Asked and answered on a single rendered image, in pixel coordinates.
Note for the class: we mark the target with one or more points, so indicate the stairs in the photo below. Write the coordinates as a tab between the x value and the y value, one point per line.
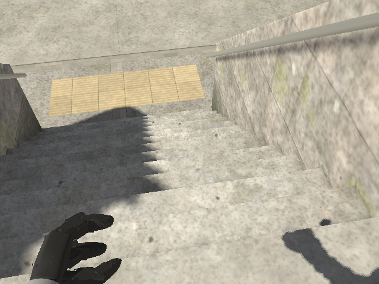
170	181

